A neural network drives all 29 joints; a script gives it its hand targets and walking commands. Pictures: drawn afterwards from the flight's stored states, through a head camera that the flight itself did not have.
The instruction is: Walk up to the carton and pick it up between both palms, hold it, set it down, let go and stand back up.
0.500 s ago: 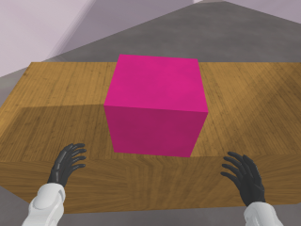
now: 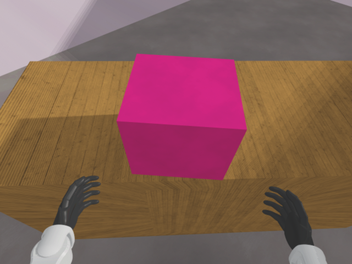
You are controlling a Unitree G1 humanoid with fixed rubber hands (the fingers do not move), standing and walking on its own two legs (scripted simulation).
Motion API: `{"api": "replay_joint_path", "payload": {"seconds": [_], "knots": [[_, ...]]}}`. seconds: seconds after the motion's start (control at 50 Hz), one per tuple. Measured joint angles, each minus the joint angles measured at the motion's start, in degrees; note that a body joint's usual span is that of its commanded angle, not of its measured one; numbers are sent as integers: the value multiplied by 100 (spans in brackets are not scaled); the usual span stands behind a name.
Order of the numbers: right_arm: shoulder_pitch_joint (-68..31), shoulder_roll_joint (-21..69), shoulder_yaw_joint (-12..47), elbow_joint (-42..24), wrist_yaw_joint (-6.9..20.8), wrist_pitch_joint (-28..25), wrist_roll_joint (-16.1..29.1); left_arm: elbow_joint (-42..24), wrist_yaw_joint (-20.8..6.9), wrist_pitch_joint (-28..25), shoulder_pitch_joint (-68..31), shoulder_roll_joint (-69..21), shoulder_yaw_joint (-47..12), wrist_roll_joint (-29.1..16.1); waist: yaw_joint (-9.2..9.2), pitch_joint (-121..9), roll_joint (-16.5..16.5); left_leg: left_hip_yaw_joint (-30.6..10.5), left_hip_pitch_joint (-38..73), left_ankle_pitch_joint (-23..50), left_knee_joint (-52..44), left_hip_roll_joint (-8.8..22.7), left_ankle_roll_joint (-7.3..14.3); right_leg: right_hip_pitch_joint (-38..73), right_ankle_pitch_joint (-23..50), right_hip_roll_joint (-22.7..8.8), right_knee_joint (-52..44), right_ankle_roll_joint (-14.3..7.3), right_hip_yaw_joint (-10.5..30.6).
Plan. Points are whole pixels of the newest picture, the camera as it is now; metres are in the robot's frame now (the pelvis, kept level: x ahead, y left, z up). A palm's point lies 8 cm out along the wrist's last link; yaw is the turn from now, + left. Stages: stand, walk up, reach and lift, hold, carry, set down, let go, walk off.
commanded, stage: set down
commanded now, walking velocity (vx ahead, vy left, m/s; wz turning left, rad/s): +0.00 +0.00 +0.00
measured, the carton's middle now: (181, 118) +0.46 +0.01 +0.03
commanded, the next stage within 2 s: let go in 1.26 s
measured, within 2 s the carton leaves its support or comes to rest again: neither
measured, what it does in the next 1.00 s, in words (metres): stands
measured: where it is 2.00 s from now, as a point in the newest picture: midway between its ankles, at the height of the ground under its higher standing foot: outside the picture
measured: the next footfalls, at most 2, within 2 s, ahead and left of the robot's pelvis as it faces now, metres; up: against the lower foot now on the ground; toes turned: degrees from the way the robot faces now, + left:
none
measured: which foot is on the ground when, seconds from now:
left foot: down 0.00-1.00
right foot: down 0.00-1.00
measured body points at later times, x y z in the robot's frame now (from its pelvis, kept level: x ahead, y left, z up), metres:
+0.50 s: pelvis +0.00 +0.00 +0.00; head +0.03 +0.01 +0.45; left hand +0.18 +0.24 -0.03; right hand +0.18 -0.23 -0.02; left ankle +0.00 +0.13 -0.75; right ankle +0.00 -0.13 -0.75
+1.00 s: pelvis +0.00 +0.00 +0.00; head +0.04 +0.01 +0.45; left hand +0.17 +0.24 -0.07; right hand +0.18 -0.23 -0.06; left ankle +0.00 +0.13 -0.75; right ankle +0.00 -0.13 -0.75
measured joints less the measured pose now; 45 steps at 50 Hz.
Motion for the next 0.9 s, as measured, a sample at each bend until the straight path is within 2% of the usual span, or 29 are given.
{"api": "replay_joint_path", "payload": {"seconds": [0.28, 0.66, 0.9], "knots": [[-17, 4, 0, 784, 91, -349, -248, 606, -1, -149, 67, 0, -87, 0, 0, 12, 0, 0, 0, 0, -13, 0, 0, 0, 1, 0, -13, 0, 0], [-589, 259, 0, 2079, 150, -661, -589, 1417, 8, -155, 26, 0, -195, 12, 0, 61, 0, 0, 0, -1, -13, 0, 0, 0, 1, 0, -13, 0, 0], [-904, 264, 0, 3028, 279, -1011, -767, 1877, 68, -153, -133, -39, -238, 210, 0, 108, 0, 0, 0, -3, -13, 0, -1, 0, 0, 0, -13, -1, 0]]}}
